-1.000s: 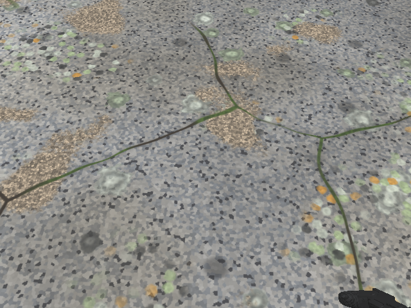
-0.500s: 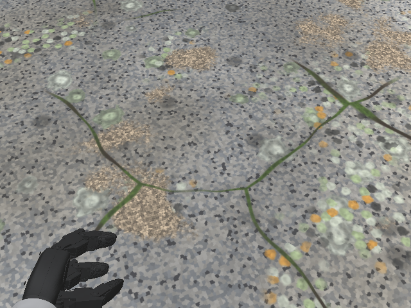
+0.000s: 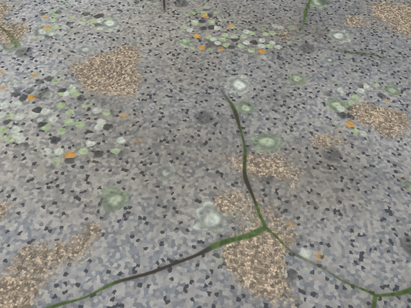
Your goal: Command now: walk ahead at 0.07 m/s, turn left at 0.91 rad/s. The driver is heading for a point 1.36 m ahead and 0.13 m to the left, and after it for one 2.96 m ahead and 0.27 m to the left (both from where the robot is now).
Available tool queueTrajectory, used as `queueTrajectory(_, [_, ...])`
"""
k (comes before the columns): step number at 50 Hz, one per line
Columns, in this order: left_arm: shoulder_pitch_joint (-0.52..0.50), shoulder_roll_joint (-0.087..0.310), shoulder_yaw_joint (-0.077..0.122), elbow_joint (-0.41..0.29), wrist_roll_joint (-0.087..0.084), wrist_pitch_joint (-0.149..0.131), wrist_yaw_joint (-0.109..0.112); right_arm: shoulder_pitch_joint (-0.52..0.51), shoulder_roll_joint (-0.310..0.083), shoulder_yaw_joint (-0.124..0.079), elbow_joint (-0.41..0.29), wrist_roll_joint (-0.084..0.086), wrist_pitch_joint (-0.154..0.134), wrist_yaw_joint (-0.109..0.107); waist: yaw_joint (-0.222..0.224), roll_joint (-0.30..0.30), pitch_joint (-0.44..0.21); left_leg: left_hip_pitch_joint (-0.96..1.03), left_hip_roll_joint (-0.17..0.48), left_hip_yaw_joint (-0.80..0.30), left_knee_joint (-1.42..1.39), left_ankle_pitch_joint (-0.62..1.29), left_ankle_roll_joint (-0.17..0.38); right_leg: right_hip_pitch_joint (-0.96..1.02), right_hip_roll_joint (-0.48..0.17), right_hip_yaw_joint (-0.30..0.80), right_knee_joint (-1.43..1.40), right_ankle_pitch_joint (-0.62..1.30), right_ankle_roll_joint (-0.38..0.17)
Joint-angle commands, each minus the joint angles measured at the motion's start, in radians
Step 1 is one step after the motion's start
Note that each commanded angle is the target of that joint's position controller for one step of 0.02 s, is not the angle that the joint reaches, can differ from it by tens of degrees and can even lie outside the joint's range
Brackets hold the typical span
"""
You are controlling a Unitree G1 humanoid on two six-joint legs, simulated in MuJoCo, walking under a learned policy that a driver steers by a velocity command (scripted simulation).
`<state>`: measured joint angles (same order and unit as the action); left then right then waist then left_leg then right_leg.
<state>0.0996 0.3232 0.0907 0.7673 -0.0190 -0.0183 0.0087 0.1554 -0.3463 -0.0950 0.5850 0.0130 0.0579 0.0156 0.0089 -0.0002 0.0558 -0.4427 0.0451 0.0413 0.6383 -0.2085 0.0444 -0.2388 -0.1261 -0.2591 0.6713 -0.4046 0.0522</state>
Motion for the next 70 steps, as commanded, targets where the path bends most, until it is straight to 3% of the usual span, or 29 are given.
queueTrajectory(1, [-0.018, 0.070, 0.008, -0.116, 0.046, -0.003, -0.005, 0.162, -0.287, -0.078, -0.079, -0.042, -0.034, -0.009, -0.063, 0.336, -0.281, 0.516, 0.318, -0.686, -0.248, 0.566, 0.359, -0.484, 0.148, 0.262, 0.593, -0.310, 0.034])
queueTrajectory(3, [-0.094, 0.098, 0.015, -0.125, 0.012, -0.006, 0.005, 0.114, -0.221, -0.063, -0.076, -0.014, -0.066, -0.003, -0.059, 0.134, -0.229, 0.452, 0.242, -0.556, -0.285, 0.345, 0.275, -0.517, 0.116, 0.357, 0.580, -0.148, -0.017])
queueTrajectory(4, [-0.084, 0.100, 0.017, -0.109, 0.024, -0.006, 0.014, 0.067, -0.184, -0.052, -0.083, 0.006, -0.061, -0.014, -0.032, 0.078, -0.199, 0.404, 0.202, -0.507, -0.284, 0.287, 0.226, -0.505, 0.099, 0.368, 0.516, -0.081, -0.021])
queueTrajectory(10, [-0.069, 0.051, 0.000, -0.076, 0.016, -0.003, 0.008, 0.001, -0.170, -0.053, -0.124, 0.000, -0.026, -0.061, -0.002, 0.084, -0.226, 0.275, 0.101, -0.462, -0.259, 0.280, 0.176, -0.311, 0.179, 0.383, 0.184, 0.066, 0.019])
queueTrajectory(19, [0.002, 0.073, 0.013, -0.054, 0.018, -0.014, -0.018, -0.038, -0.121, -0.034, -0.131, 0.001, -0.005, -0.049, 0.001, 0.176, -0.203, 0.166, 0.038, -0.544, -0.170, 0.151, 0.112, -0.029, 0.165, 0.354, -0.188, 0.221, -0.027])
queueTrajectory(20, [0.012, 0.095, 0.020, -0.055, 0.028, -0.013, -0.017, -0.010, -0.095, -0.024, -0.124, 0.000, -0.005, -0.047, -0.004, 0.126, -0.194, 0.120, -0.006, -0.511, -0.115, 0.043, 0.076, 0.045, 0.097, 0.397, -0.265, 0.284, -0.058])
queueTrajectory(21, [-0.009, 0.151, 0.028, -0.077, 0.042, -0.006, -0.011, 0.055, -0.041, -0.007, -0.113, -0.013, -0.006, -0.044, -0.049, -0.089, -0.191, 0.031, -0.125, -0.374, 0.092, -0.275, 0.019, 0.112, -0.098, 0.604, -0.344, 0.365, -0.137])
queueTrajectory(22, [-0.002, 0.198, 0.038, -0.069, 0.072, -0.003, -0.008, 0.026, -0.092, -0.022, -0.149, -0.006, -0.019, -0.045, -0.052, -0.316, -0.120, -0.112, -0.217, -0.239, 0.315, -0.450, -0.037, 0.032, -0.241, 0.851, -0.416, 0.399, -0.314])
queueTrajectory(23, [-0.041, 0.147, 0.027, -0.098, 0.059, -0.007, -0.004, 0.043, -0.170, -0.044, -0.117, -0.015, -0.028, -0.045, -0.047, -0.207, -0.104, -0.126, -0.155, -0.268, 0.478, -0.392, -0.067, 0.011, -0.245, 0.834, -0.404, 0.347, -0.344])
queueTrajectory(25, [-0.078, 0.087, 0.007, -0.110, 0.028, 0.000, 0.008, 0.045, -0.145, -0.043, -0.068, -0.010, -0.017, -0.048, -0.048, -0.093, -0.086, -0.113, -0.145, -0.248, 0.566, -0.284, -0.101, 0.006, -0.124, 0.646, -0.368, 0.286, -0.264])
queueTrajectory(31, [-0.010, 0.072, -0.007, -0.082, 0.024, 0.025, 0.018, -0.011, -0.010, 0.016, -0.071, -0.006, -0.024, -0.039, 0.008, -0.172, -0.117, -0.004, -0.078, -0.128, 0.247, -0.251, -0.137, 0.108, -0.042, 0.479, -0.337, 0.380, -0.251])
queueTrajectory(36, [0.049, 0.097, -0.005, -0.056, -0.001, 0.038, 0.013, 0.056, -0.015, 0.014, -0.008, -0.002, -0.030, -0.035, -0.002, -0.182, -0.126, 0.252, -0.081, -0.044, -0.268, -0.022, -0.094, 0.079, -0.055, 0.481, -0.272, 0.485, -0.233])
queueTrajectory(37, [0.089, 0.084, -0.009, -0.041, -0.004, 0.029, 0.011, 0.059, -0.034, 0.014, -0.007, -0.011, -0.031, -0.036, 0.005, -0.149, -0.132, 0.336, -0.050, -0.093, -0.317, 0.068, -0.062, 0.026, -0.044, 0.473, -0.263, 0.461, -0.184])
queueTrajectory(38, [0.098, 0.035, -0.027, -0.043, 0.021, 0.014, 0.002, 0.102, -0.053, 0.017, -0.005, -0.022, -0.030, -0.041, 0.004, -0.030, -0.202, 0.465, 0.055, -0.204, -0.301, 0.100, -0.022, -0.060, 0.007, 0.401, -0.191, 0.246, -0.113])
queueTrajectory(39, [0.083, -0.006, -0.036, -0.061, 0.020, -0.002, -0.003, 0.133, -0.135, -0.010, 0.030, -0.028, -0.027, -0.035, 0.012, 0.208, -0.183, 0.407, 0.119, -0.307, -0.292, -0.279, 0.071, -0.166, 0.151, 0.236, -0.106, -0.002, -0.057])
queueTrajectory(40, [-0.025, 0.062, -0.023, -0.084, 0.010, -0.014, -0.003, 0.170, -0.143, -0.019, 0.021, -0.023, -0.037, -0.026, -0.085, 0.221, -0.099, 0.352, 0.197, -0.471, -0.423, -0.606, 0.153, -0.260, 0.165, 0.202, 0.028, -0.056, -0.025])
queueTrajectory(41, [-0.108, 0.103, -0.005, -0.116, -0.011, -0.023, -0.006, 0.189, -0.148, -0.016, 0.036, -0.030, -0.054, -0.029, -0.109, 0.228, 0.001, 0.314, 0.262, -0.588, -0.511, -0.671, 0.191, -0.373, 0.129, 0.247, 0.162, -0.075, -0.036])
queueTrajectory(43, [-0.068, 0.090, 0.004, -0.112, -0.022, -0.041, -0.014, 0.180, -0.108, -0.003, 0.053, -0.012, -0.098, -0.039, -0.071, 0.221, 0.070, 0.387, 0.278, -0.605, -0.521, -0.566, 0.196, -0.547, 0.063, 0.307, 0.283, -0.037, -0.072])
queueTrajectory(48, [-0.078, 0.008, -0.023, -0.099, -0.003, -0.087, -0.049, 0.183, -0.091, -0.001, 0.048, 0.008, -0.126, -0.035, -0.069, 0.163, -0.016, 0.355, 0.168, -0.351, -0.501, -0.272, 0.136, -0.365, 0.079, 0.243, 0.046, 0.178, -0.065])
queueTrajectory(49, [-0.074, 0.007, -0.025, -0.099, 0.088, -0.034, -0.080, 0.193, -0.125, -0.010, 0.083, -0.050, -0.118, -0.011, -0.059, 0.179, -0.031, 0.276, 0.106, -0.283, -0.512, -0.297, 0.122, -0.243, 0.124, 0.176, 0.002, 0.136, -0.050])
queueTrajectory(52, [-0.031, 0.037, -0.019, -0.106, 0.052, 0.003, -0.085, 0.171, -0.118, -0.014, 0.091, -0.035, -0.113, 0.010, -0.029, 0.193, 0.011, 0.120, 0.137, -0.277, -0.511, -0.350, 0.127, -0.037, 0.124, 0.153, -0.081, 0.151, -0.062])
queueTrajectory(54, [0.152, 0.071, -0.007, -0.051, 0.052, -0.008, -0.061, 0.138, -0.104, -0.009, 0.099, -0.037, -0.113, 0.005, 0.075, 0.090, -0.001, 0.006, 0.122, -0.245, -0.372, -0.305, 0.111, 0.190, 0.135, 0.155, -0.136, 0.135, -0.083])
queueTrajectory(55, [0.366, 0.118, 0.011, 0.012, 0.058, -0.025, -0.042, 0.112, -0.065, 0.005, 0.098, -0.051, -0.117, 0.003, 0.179, -0.050, -0.067, -0.110, 0.047, -0.173, -0.084, -0.187, 0.095, 0.415, 0.100, 0.224, -0.171, 0.044, -0.100])
queueTrajectory(56, [0.526, 0.256, 0.032, 0.029, 0.085, -0.039, -0.027, 0.059, 0.060, 0.040, 0.033, -0.046, -0.130, -0.001, 0.237, -0.376, -0.153, -0.305, -0.081, -0.060, 0.372, -0.324, 0.047, 0.528, -0.187, 0.652, -0.381, -0.416, -0.156])
queueTrajectory(57, [0.429, 0.256, 0.029, 0.004, 0.076, -0.041, -0.026, 0.051, 0.030, 0.036, 0.002, -0.035, -0.133, -0.009, 0.171, -0.298, -0.100, -0.471, -0.152, -0.196, 0.552, -0.293, 0.058, 0.419, -0.265, 1.058, -0.550, -0.610, -0.220])
queueTrajectory(58, [0.308, 0.199, 0.016, -0.016, 0.063, -0.035, -0.027, 0.032, -0.013, 0.028, 0.010, -0.035, -0.130, -0.005, 0.094, -0.145, -0.015, -0.528, -0.056, -0.208, 0.610, -0.166, 0.067, 0.355, -0.269, 0.950, -0.509, -0.530, -0.229])
queueTrajectory(59, [0.255, 0.143, 0.001, -0.030, 0.055, -0.042, -0.031, 0.045, -0.043, 0.024, 0.034, -0.046, -0.130, 0.009, 0.058, -0.076, -0.029, -0.456, -0.009, -0.177, 0.568, -0.087, 0.060, 0.284, -0.210, 0.818, -0.479, -0.403, -0.211])
queueTrajectory(62, [0.226, 0.088, -0.021, -0.023, 0.049, -0.062, -0.025, 0.084, -0.033, 0.030, 0.075, -0.068, -0.107, 0.043, -0.001, -0.111, -0.019, -0.325, 0.050, -0.104, 0.498, 0.013, 0.001, 0.137, -0.098, 0.618, -0.561, -0.249, -0.204])
queueTrajectory(70, [0.383, 0.067, -0.026, 0.065, 0.026, -0.093, -0.029, -0.217, 0.013, 0.064, -0.005, -0.045, -0.095, 0.060, 0.049, -0.053, 0.096, -0.318, 0.041, 0.010, 0.114, 0.263, -0.020, 0.164, -0.048, 0.366, -0.701, 0.201, -0.233])
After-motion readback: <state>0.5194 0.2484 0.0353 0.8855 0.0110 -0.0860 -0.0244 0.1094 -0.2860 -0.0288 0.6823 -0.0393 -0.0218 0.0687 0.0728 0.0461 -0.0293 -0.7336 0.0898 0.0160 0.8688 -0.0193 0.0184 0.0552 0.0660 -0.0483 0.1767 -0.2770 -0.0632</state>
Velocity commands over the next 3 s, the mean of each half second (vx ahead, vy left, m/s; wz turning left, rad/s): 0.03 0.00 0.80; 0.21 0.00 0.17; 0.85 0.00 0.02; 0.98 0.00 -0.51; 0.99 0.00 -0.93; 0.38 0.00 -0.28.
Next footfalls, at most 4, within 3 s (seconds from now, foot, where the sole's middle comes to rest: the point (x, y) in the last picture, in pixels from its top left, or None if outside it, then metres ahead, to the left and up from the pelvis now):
0.40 right None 0.17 -0.11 -0.76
0.74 left None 0.02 0.10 -0.76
1.10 right None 0.27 -0.07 -0.76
1.58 left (113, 270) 0.56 0.29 -0.76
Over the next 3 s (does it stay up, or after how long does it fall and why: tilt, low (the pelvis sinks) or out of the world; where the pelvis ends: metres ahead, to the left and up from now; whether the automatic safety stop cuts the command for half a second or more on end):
stays up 1.53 0.26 0.01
